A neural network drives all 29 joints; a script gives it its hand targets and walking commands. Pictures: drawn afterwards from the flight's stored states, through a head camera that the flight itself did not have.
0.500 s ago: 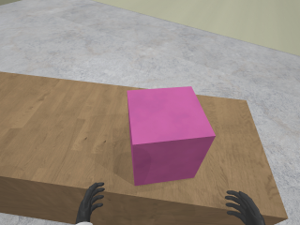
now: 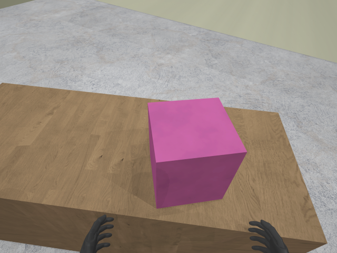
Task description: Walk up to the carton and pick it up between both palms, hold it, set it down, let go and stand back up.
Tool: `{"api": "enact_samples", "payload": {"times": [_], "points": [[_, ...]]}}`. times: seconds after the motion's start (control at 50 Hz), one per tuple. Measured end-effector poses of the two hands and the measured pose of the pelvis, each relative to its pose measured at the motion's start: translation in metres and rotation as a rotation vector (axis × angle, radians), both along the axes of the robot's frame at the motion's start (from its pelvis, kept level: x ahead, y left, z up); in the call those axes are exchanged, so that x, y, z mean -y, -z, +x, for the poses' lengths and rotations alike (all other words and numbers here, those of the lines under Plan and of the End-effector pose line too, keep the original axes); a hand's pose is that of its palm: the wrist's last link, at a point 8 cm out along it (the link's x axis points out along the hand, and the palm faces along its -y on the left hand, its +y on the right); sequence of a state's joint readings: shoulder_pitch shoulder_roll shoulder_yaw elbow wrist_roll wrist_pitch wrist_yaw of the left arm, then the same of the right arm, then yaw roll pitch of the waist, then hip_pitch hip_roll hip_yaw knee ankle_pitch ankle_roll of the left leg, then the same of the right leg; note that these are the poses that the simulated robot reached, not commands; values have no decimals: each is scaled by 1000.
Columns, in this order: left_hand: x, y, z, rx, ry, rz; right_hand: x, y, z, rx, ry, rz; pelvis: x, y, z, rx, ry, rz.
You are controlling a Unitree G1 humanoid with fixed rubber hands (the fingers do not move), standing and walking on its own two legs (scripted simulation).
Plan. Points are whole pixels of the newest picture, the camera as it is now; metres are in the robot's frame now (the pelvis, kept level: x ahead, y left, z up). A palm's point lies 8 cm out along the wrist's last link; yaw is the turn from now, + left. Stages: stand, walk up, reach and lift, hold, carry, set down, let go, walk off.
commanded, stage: set down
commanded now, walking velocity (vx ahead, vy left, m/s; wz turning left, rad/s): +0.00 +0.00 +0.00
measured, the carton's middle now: (187, 153) +0.41 -0.03 -0.02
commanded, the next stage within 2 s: let go in 0.10 s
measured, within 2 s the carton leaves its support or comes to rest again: neither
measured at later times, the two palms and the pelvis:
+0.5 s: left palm (76, 249) +0.16 +0.23 -0.08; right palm out of the picture +0.15 -0.22 -0.08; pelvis +0.00 +0.01 +0.00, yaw +0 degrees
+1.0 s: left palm out of the picture +0.07 +0.26 -0.11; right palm out of the picture +0.07 -0.26 -0.09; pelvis -0.02 +0.00 -0.01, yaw +1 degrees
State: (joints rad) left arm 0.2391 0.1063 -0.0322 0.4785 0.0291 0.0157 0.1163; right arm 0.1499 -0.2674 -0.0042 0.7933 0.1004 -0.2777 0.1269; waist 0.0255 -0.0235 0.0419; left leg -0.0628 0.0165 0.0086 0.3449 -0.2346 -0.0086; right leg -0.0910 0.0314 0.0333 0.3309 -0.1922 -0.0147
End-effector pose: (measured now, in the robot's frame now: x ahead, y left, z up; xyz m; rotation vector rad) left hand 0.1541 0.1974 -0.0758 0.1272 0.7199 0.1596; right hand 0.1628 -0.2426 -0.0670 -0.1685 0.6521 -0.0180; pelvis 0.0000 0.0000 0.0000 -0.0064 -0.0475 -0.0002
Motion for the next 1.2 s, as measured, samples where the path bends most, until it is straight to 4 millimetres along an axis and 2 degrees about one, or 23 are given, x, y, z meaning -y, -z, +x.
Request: {"api": "enact_samples", "payload": {"times": [0.2,0.34,0.58,0.7,0.78,0.94,1.2], "points": [[-20,3,3,-63,29,23,-11,12,-12,-50,35,-24,-1,0,-1,12,4,0],[-31,5,2,-104,40,27,-20,15,-9,-48,44,-31,-4,1,-1,17,5,-2],[-34,2,8,-81,63,20,-19,11,-8,-29,62,-53,-6,1,-3,27,5,-5],[-31,3,4,-87,64,20,-17,12,-10,-34,62,-52,-6,2,-6,29,4,-5],[-42,12,-15,-98,49,49,-6,19,-24,-115,93,-82,-5,5,-9,-3,-3,-5],[-64,32,-68,-202,4,74,19,26,-76,-226,144,-142,-3,7,-18,2,-11,-9],[-66,50,-126,-306,24,50,14,35,-148,-334,139,-159,-9,9,-48,11,-11,-7]]}}
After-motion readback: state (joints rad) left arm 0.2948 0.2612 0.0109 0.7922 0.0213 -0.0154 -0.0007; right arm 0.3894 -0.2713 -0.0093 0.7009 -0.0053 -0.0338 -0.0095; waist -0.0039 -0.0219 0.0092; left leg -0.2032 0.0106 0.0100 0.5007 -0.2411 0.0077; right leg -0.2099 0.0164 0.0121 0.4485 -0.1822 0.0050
